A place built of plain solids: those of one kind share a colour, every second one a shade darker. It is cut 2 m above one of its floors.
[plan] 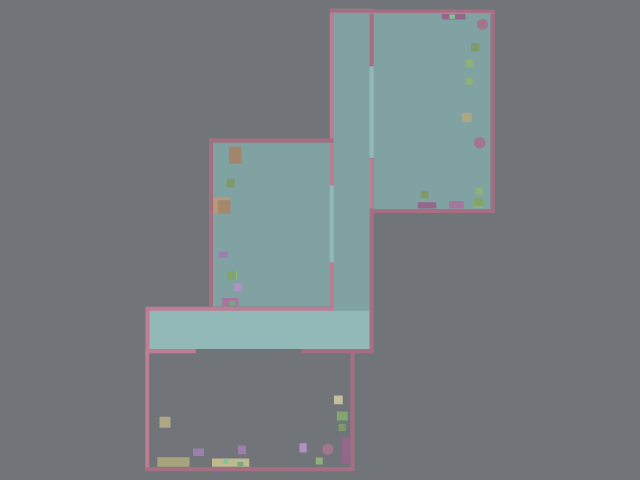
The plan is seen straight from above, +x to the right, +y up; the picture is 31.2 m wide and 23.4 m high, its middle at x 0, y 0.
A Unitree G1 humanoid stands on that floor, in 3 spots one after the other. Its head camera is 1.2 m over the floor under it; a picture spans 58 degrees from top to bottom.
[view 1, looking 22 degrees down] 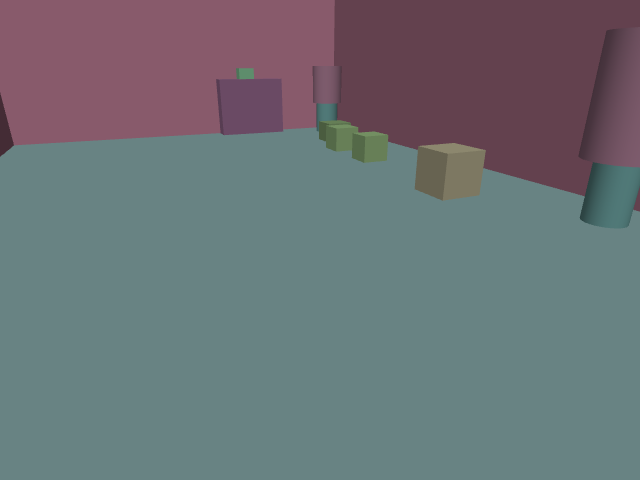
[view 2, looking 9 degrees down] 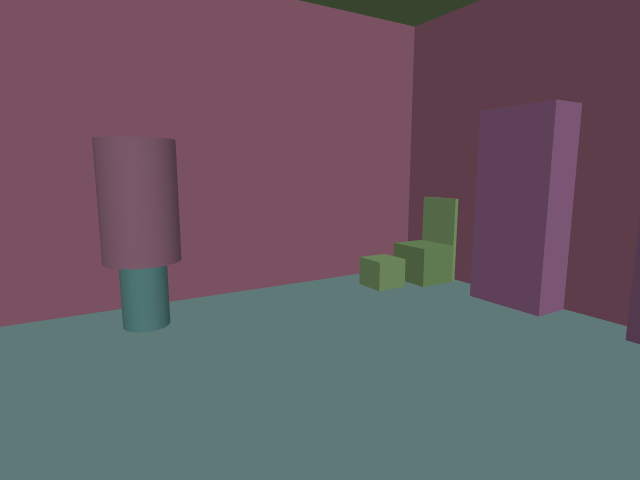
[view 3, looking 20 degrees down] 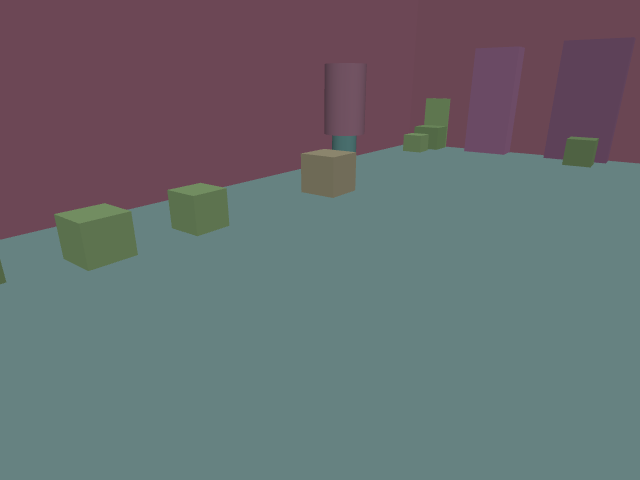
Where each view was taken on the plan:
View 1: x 4.26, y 2.60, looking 66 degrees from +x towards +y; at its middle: floor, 3.20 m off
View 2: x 4.26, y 5.26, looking -31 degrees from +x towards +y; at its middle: wall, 4.80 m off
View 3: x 4.26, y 9.99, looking -53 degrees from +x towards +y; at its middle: floor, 3.51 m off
